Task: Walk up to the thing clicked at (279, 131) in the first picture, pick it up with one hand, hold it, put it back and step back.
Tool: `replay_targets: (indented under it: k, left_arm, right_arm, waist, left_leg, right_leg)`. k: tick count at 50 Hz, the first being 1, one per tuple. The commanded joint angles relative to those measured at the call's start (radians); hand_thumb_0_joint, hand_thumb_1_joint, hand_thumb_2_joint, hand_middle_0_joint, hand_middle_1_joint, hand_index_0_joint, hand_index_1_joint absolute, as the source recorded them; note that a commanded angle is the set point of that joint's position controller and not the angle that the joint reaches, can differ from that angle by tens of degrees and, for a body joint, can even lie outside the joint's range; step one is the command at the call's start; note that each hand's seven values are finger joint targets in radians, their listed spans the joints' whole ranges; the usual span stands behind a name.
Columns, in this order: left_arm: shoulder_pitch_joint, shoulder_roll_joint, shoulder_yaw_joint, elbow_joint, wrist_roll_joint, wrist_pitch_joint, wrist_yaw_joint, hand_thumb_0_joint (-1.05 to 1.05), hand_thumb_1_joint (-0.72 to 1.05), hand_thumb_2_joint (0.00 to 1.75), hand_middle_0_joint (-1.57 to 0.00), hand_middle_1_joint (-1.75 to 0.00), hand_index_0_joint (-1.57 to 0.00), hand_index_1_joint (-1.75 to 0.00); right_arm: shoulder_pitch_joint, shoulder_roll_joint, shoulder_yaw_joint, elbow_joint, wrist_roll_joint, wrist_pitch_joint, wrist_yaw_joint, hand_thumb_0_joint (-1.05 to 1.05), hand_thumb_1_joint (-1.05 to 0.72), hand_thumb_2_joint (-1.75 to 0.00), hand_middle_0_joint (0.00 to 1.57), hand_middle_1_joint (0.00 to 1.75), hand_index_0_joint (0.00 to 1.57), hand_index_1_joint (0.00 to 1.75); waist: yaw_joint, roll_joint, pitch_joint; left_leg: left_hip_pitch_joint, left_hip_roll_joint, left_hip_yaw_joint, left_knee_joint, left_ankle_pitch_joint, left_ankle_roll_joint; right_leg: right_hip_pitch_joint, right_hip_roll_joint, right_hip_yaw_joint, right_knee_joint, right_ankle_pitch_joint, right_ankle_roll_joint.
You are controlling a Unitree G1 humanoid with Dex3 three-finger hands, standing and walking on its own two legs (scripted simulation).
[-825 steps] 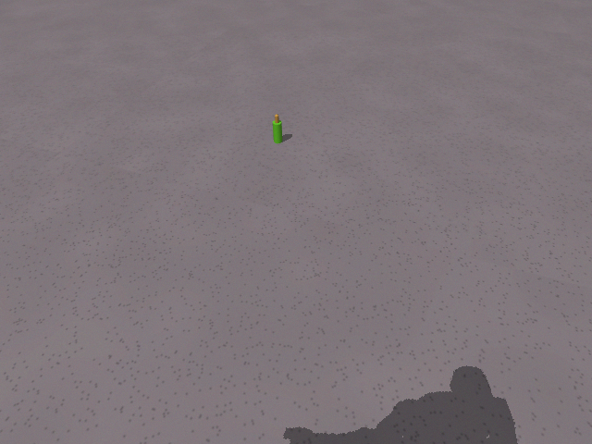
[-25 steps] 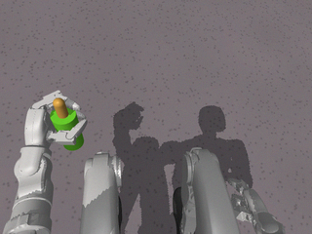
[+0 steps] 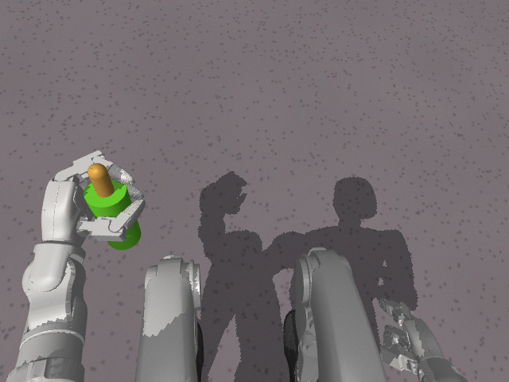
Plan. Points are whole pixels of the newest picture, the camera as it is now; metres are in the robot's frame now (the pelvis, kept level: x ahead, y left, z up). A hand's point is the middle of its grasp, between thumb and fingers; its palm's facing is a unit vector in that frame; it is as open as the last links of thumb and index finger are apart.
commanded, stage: lift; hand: left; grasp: from the side
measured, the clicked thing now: (112, 206) +0.38 +0.21 -0.03
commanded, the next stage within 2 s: hold in 1.72 s
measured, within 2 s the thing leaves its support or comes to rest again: neither
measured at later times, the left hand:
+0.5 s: hand (67, 160) +0.37 +0.19 +0.14, palm faces -0.04 -1.00 -0.05, open 6.6 cm
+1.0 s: hand out of the picture +0.37 +0.19 +0.28, palm faces -0.01 -1.00 -0.02, open 6.6 cm
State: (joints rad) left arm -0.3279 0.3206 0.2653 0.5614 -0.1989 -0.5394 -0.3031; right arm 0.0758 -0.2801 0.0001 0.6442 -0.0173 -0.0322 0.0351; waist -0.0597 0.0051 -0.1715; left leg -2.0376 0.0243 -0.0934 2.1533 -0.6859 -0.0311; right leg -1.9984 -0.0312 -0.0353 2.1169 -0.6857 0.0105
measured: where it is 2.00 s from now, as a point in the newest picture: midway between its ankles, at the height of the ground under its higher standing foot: (246, 380)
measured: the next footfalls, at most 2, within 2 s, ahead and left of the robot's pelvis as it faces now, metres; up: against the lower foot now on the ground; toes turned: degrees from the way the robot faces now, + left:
none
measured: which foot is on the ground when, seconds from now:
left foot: down 0.00-1.00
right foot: down 0.00-1.00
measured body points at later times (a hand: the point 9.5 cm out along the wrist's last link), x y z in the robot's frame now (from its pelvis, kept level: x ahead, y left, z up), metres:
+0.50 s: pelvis +0.03 +0.01 +0.12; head +0.18 +0.03 +0.55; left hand +0.37 +0.24 +0.15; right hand +0.22 -0.24 +0.01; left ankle +0.08 +0.13 -0.38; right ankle +0.09 -0.13 -0.38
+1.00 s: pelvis +0.05 +0.00 +0.25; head +0.14 +0.02 +0.69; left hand +0.37 +0.24 +0.29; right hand +0.21 -0.24 +0.15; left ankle +0.08 +0.13 -0.38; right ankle +0.09 -0.13 -0.38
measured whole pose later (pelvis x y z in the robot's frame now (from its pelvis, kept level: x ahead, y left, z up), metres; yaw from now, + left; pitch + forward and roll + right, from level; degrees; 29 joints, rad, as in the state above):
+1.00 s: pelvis +0.05 +0.00 +0.25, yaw +3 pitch +18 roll -2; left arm -0.06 0.25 0.13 0.26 -0.22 -0.29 -0.19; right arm 0.21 -0.24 0.00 0.61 0.04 -0.08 -0.05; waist -0.04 0.02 -0.14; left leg -1.06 0.04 -0.05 1.29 -0.55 -0.02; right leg -1.02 -0.03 -0.05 1.25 -0.54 0.01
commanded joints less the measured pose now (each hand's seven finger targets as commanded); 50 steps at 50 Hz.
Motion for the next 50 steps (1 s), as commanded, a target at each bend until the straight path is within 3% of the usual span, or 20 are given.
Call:
replay_targets:
  k: [1, 2, 10, 11, 15, 17, 19, 20, 22, 24, 26, 28, 30, 31, 34, 35, 40, 43, 44, 50]
  left_arm:
    - [-0.220, 0.180, 0.044, -0.333, -0.042, -0.050, 0.008, 0.00, 0.45, 1.25, -1.33, -1.42, -1.35, -1.40]
    - [-0.153, 0.161, 0.040, -0.287, -0.046, -0.033, 0.008, 0.00, 0.45, 1.25, -1.32, -1.42, -1.34, -1.40]
    - [-0.101, 0.160, 0.029, -0.480, -0.052, 0.031, 0.049, 0.00, 0.49, 1.26, -1.30, -1.41, -1.32, -1.39]
    - [-0.053, 0.117, 0.002, -0.435, -0.050, 0.048, 0.052, 0.00, 0.48, 1.27, -1.31, -1.43, -1.33, -1.41]
    - [-0.064, 0.140, 0.003, -0.570, -0.051, 0.077, 0.076, 0.00, 0.46, 1.25, -1.30, -1.41, -1.32, -1.39]
    - [-0.007, 0.098, -0.037, -0.533, -0.044, 0.102, 0.080, 0.00, 0.46, 1.27, -1.30, -1.42, -1.32, -1.40]
    - [0.032, 0.093, -0.030, -0.513, -0.037, 0.123, 0.091, 0.00, 0.49, 1.27, -1.30, -1.42, -1.32, -1.40]
    - [-0.013, 0.088, -0.048, -0.561, -0.037, 0.123, 0.096, 0.00, 0.47, 1.27, -1.30, -1.42, -1.33, -1.40]
    - [-0.023, 0.122, -0.029, -0.655, -0.038, 0.131, 0.104, 0.00, 0.47, 1.26, -1.29, -1.42, -1.32, -1.39]
    - [0.027, 0.101, -0.050, -0.642, -0.030, 0.148, 0.113, 0.00, 0.48, 1.24, -1.27, -1.40, -1.30, -1.37]
    - [0.057, 0.119, -0.007, -0.631, -0.036, 0.161, 0.131, 0.00, 0.49, 1.27, -1.28, -1.41, -1.31, -1.39]
    - [0.041, 0.084, -0.044, -0.674, -0.049, 0.170, 0.137, 0.00, 0.46, 1.27, -1.28, -1.41, -1.31, -1.39]
    - [0.065, 0.092, -0.041, -0.688, -0.053, 0.184, 0.145, 0.00, 0.48, 1.31, -1.31, -1.44, -1.33, -1.42]
    - [0.124, 0.056, -0.066, -0.584, -0.048, 0.199, 0.144, 0.00, 0.45, 1.30, -1.30, -1.44, -1.32, -1.42]
    - [0.099, 0.064, -0.055, -0.538, -0.035, 0.196, 0.150, 0.00, 0.47, 1.30, -1.30, -1.42, -1.32, -1.41]
    - [0.093, 0.049, -0.079, -0.528, -0.033, 0.194, 0.142, 0.00, 0.47, 1.29, -1.30, -1.42, -1.32, -1.41]
    - [0.058, 0.097, -0.061, -0.573, -0.024, 0.174, 0.123, 0.00, 0.45, 1.26, -1.28, -1.39, -1.31, -1.38]
    - [0.082, 0.053, -0.085, -0.524, -0.037, 0.179, 0.113, 0.00, 0.47, 1.25, -1.27, -1.38, -1.30, -1.37]
    - [0.035, 0.096, -0.041, -0.588, -0.048, 0.171, 0.116, 0.00, 0.48, 1.25, -1.26, -1.37, -1.29, -1.36]
    - [0.033, 0.071, -0.067, -0.539, -0.043, 0.159, 0.121, 0.00, 0.48, 1.27, -1.28, -1.38, -1.30, -1.37]
  right_arm:
    - [0.062, -0.180, -0.077, -0.112, 0.019, -0.035, -0.018, 0.00, -0.89, -0.89, 0.20, 0.30, 0.20, 0.30]
    - [0.060, -0.181, -0.077, -0.112, 0.022, -0.035, -0.022, 0.00, -0.89, -0.89, 0.20, 0.30, 0.20, 0.30]
    - [0.056, -0.164, -0.078, -0.145, 0.048, -0.040, -0.042, 0.00, -0.87, -0.89, 0.20, 0.30, 0.20, 0.30]
    - [0.053, -0.158, -0.078, -0.152, 0.050, -0.041, -0.044, 0.00, -0.88, -0.89, 0.20, 0.30, 0.20, 0.30]
    - [0.059, -0.145, -0.075, -0.156, 0.056, -0.044, -0.053, 0.00, -0.87, -0.89, 0.20, 0.30, 0.20, 0.30]
    - [0.057, -0.145, -0.077, -0.156, 0.060, -0.047, -0.059, 0.00, -0.88, -0.89, 0.20, 0.30, 0.20, 0.30]
    - [0.057, -0.141, -0.078, -0.159, 0.061, -0.049, -0.064, 0.00, -0.87, -0.89, 0.20, 0.30, 0.20, 0.30]
    - [0.055, -0.134, -0.072, -0.165, 0.062, -0.050, -0.064, 0.00, -0.87, -0.89, 0.20, 0.30, 0.20, 0.30]
    - [0.067, -0.134, -0.075, -0.170, 0.065, -0.051, -0.069, 0.00, -0.87, -0.89, 0.20, 0.30, 0.20, 0.30]
    - [0.074, -0.129, -0.070, -0.173, 0.066, -0.051, -0.072, 0.00, -0.87, -0.89, 0.20, 0.30, 0.20, 0.30]
    - [0.077, -0.121, -0.065, -0.173, 0.067, -0.055, -0.077, 0.00, -0.87, -0.89, 0.20, 0.30, 0.20, 0.30]
    - [0.094, -0.108, -0.057, -0.172, 0.068, -0.058, -0.080, 0.00, -0.87, -0.89, 0.20, 0.30, 0.20, 0.30]
    - [0.111, -0.101, -0.055, -0.162, 0.070, -0.061, -0.086, 0.00, -0.87, -0.89, 0.20, 0.30, 0.20, 0.30]
    - [0.108, -0.098, -0.053, -0.154, 0.070, -0.065, -0.087, 0.00, -0.87, -0.89, 0.20, 0.30, 0.20, 0.30]
    - [0.102, -0.095, -0.055, -0.154, 0.068, -0.070, -0.089, 0.00, -0.86, -0.88, 0.20, 0.30, 0.20, 0.30]
    - [0.102, -0.096, -0.055, -0.160, 0.069, -0.073, -0.088, 0.00, -0.86, -0.88, 0.20, 0.30, 0.20, 0.30]
    - [0.126, -0.094, -0.057, -0.157, 0.062, -0.080, -0.085, 0.00, -0.86, -0.88, 0.20, 0.30, 0.20, 0.30]
    - [0.126, -0.091, -0.050, -0.158, 0.063, -0.086, -0.083, 0.00, -0.86, -0.89, 0.20, 0.30, 0.20, 0.30]
    - [0.124, -0.095, -0.053, -0.162, 0.064, -0.086, -0.083, 0.00, -0.86, -0.88, 0.20, 0.30, 0.20, 0.30]
    - [0.130, -0.087, -0.044, -0.151, 0.057, -0.090, -0.090, 0.00, -0.87, -0.89, 0.20, 0.30, 0.20, 0.30]
  waist:
    - [0.008, 0.088, -0.621]
    - [0.015, 0.075, -0.607]
    - [0.038, 0.098, -0.628]
    - [0.021, 0.079, -0.602]
    - [0.034, 0.100, -0.622]
    - [0.019, 0.088, -0.580]
    - [0.023, 0.061, -0.553]
    - [0.017, 0.080, -0.533]
    - [0.036, 0.120, -0.577]
    - [0.034, 0.110, -0.565]
    - [0.045, 0.089, -0.549]
    - [0.030, 0.082, -0.543]
    - [0.024, 0.055, -0.531]
    - [0.010, 0.032, -0.478]
    - [0.010, 0.024, -0.377]
    - [0.006, 0.027, -0.357]
    - [0.032, 0.076, -0.360]
    - [0.025, 0.072, -0.336]
    - [0.043, 0.092, -0.353]
    - [0.023, 0.071, -0.299]
  left_leg:
    - [0.448, -0.025, 0.057, -0.326, 0.073, 0.058]
    - [0.462, -0.024, 0.058, -0.335, 0.088, 0.060]
    - [0.623, -0.018, 0.038, -0.453, 0.128, 0.050]
    - [0.620, -0.018, 0.038, -0.462, 0.137, 0.053]
    - [0.704, -0.017, 0.034, -0.531, 0.154, 0.051]
    - [0.745, -0.014, 0.026, -0.560, 0.158, 0.049]
    - [0.769, -0.013, 0.027, -0.589, 0.189, 0.051]
    - [0.772, -0.014, 0.026, -0.611, 0.176, 0.048]
    - [0.878, -0.010, 0.013, -0.667, 0.188, 0.041]
    - [0.935, -0.006, 0.002, -0.709, 0.231, 0.036]
    - [0.957, -0.011, 0.008, -0.743, 0.252, 0.039]
    - [1.000, -0.012, 0.016, -0.770, 0.282, 0.043]
    - [1.021, -0.016, 0.028, -0.791, 0.319, 0.047]
    - [1.012, -0.016, 0.031, -0.799, 0.329, 0.051]
    - [1.017, -0.014, 0.032, -0.851, 0.311, 0.048]
    - [1.025, -0.015, 0.037, -0.871, 0.295, 0.048]
    - [1.160, -0.014, 0.039, -0.960, 0.332, 0.039]
    - [1.211, -0.012, 0.035, -1.021, 0.319, 0.034]
    - [1.225, -0.014, 0.042, -1.028, 0.322, 0.034]
    - [1.275, -0.018, 0.057, -1.090, 0.335, 0.037]
  right_leg:
    - [0.394, 0.032, -0.002, -0.334, 0.106, -0.048]
    - [0.411, 0.032, 0.001, -0.349, 0.120, -0.045]
    - [0.490, 0.031, 0.002, -0.436, 0.156, -0.049]
    - [0.511, 0.032, 0.001, -0.453, 0.169, -0.046]
    - [0.588, 0.032, 0.005, -0.514, 0.186, -0.045]
    - [0.592, 0.033, 0.001, -0.543, 0.195, -0.043]
    - [0.630, 0.033, 0.001, -0.580, 0.222, -0.041]
    - [0.645, 0.031, 0.002, -0.595, 0.215, -0.041]
    - [0.683, 0.030, -0.001, -0.625, 0.222, -0.043]
    - [0.720, 0.029, -0.007, -0.654, 0.254, -0.041]
    - [0.789, 0.031, -0.004, -0.700, 0.278, -0.038]
    - [0.849, 0.034, -0.001, -0.747, 0.313, -0.034]
    - [0.930, 0.037, 0.000, -0.793, 0.357, -0.029]
    - [0.945, 0.038, 0.002, -0.815, 0.374, -0.024]
    - [0.967, 0.036, 0.002, -0.855, 0.358, -0.028]
    - [0.976, 0.035, 0.005, -0.881, 0.345, -0.027]
    - [1.057, 0.032, 0.002, -0.955, 0.364, -0.032]
    - [1.096, 0.035, -0.005, -1.001, 0.352, -0.031]
    - [1.119, 0.033, 0.001, -1.018, 0.355, -0.031]
    - [1.193, 0.035, 0.005, -1.087, 0.382, -0.025]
